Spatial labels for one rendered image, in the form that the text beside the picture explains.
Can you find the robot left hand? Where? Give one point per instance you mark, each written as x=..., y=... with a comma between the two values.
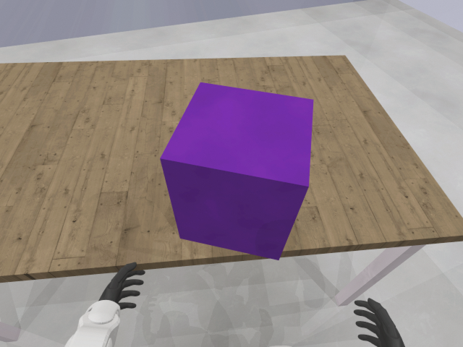
x=114, y=290

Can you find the robot right hand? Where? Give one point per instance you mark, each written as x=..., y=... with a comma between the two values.
x=384, y=328

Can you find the robot left forearm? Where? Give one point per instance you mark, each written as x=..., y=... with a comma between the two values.
x=98, y=327

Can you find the table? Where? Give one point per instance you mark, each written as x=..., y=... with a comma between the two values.
x=82, y=189

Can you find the carton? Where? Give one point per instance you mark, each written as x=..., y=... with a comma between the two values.
x=237, y=168

